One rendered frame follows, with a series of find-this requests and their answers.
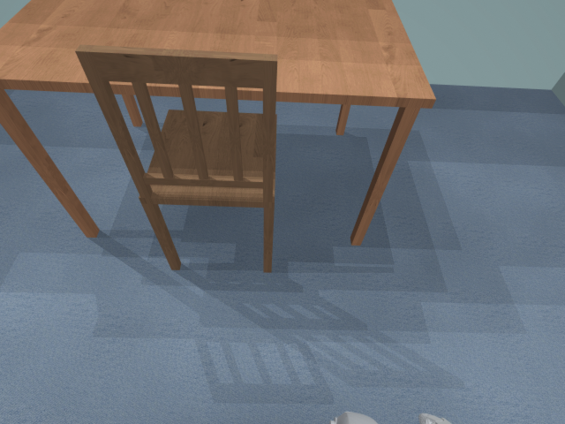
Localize table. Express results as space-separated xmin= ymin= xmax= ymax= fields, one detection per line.
xmin=0 ymin=0 xmax=436 ymax=246

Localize chair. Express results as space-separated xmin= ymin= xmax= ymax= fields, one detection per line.
xmin=75 ymin=44 xmax=277 ymax=273

